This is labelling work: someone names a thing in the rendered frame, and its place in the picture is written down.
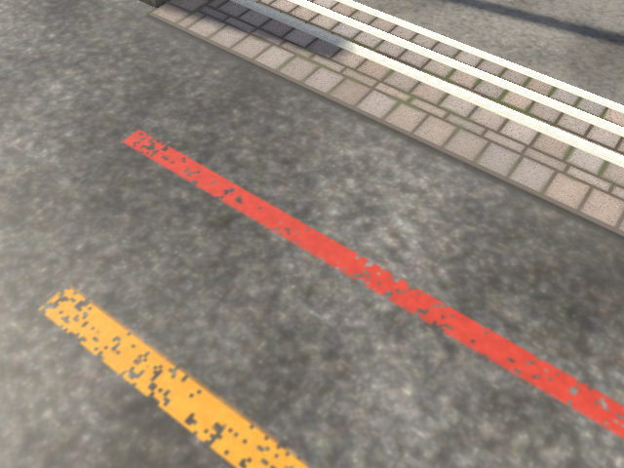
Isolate stairs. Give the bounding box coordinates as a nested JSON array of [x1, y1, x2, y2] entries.
[[252, 0, 624, 156]]

